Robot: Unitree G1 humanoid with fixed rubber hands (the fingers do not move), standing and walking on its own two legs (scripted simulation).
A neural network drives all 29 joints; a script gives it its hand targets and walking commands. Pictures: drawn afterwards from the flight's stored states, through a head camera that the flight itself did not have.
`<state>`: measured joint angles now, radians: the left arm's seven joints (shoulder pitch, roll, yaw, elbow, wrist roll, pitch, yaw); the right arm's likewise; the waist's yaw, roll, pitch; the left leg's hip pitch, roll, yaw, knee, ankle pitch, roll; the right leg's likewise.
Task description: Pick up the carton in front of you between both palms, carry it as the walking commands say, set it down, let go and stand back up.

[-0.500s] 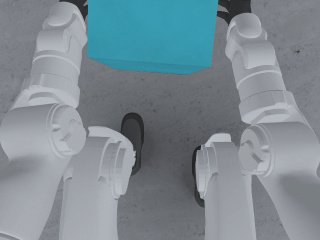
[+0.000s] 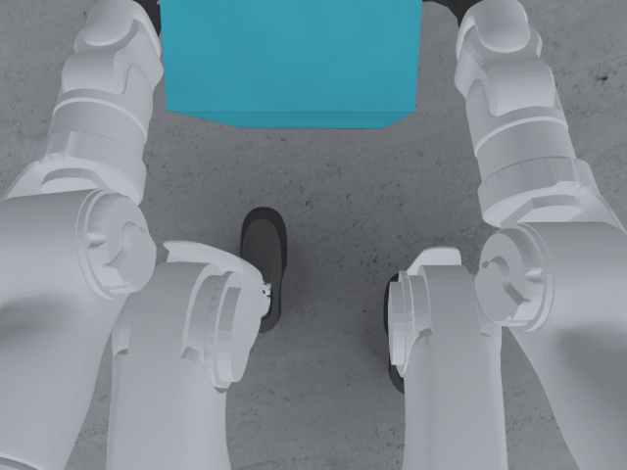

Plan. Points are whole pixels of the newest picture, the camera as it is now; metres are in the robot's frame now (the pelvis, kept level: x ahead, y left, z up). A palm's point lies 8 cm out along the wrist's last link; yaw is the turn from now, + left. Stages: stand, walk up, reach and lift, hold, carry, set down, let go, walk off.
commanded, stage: set down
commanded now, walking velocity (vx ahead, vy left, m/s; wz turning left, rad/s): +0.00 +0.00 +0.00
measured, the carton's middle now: (303, 28) +0.53 +0.08 -0.24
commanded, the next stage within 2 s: let go in 1.28 s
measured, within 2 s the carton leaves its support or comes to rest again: neither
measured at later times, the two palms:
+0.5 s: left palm out of the picture +0.52 +0.25 -0.10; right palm out of the picture +0.57 -0.13 -0.10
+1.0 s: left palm out of the picture +0.52 +0.26 +0.05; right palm out of the picture +0.57 -0.14 +0.05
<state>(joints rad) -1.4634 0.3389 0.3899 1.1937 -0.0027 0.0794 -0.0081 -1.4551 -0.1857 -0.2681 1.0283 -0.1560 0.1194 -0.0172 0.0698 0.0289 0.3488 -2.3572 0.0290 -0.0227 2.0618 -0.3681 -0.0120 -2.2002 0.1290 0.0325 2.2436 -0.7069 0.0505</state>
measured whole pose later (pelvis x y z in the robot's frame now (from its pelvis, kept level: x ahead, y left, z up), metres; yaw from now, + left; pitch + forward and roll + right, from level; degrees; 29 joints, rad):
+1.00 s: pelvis +0.03 +0.00 +0.16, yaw +0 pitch +48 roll -2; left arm -1.07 0.26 0.32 0.75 -0.06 0.17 0.06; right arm -1.15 -0.30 -0.20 0.81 0.05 0.19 -0.05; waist 0.07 -0.02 -0.06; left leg -2.04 0.01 -0.03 1.53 -0.34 -0.01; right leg -1.90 0.08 0.02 1.66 -0.61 0.03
